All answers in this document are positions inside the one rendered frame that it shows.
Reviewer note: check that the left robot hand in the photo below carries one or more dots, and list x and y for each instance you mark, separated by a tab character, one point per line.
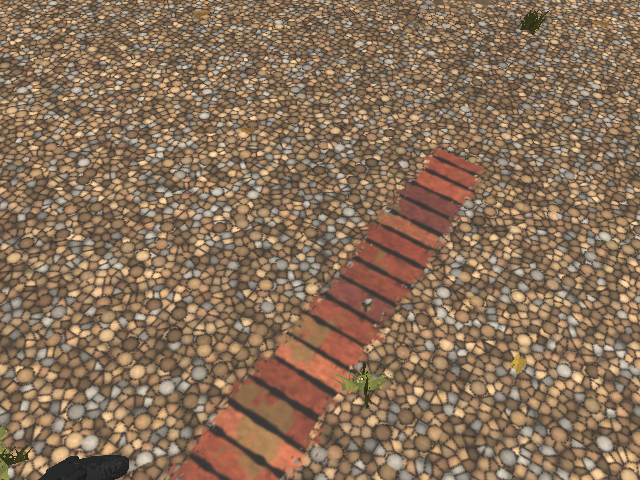
106	467

